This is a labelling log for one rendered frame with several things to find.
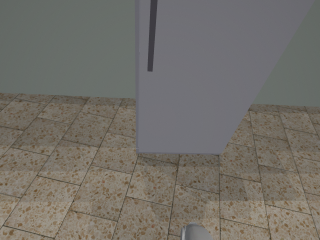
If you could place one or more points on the right robot thigh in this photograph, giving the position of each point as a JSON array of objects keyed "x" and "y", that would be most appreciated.
[{"x": 194, "y": 232}]

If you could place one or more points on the fridge door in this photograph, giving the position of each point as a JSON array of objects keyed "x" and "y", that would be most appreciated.
[{"x": 211, "y": 59}]

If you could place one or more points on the handle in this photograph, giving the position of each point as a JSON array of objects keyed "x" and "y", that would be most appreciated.
[{"x": 152, "y": 31}]

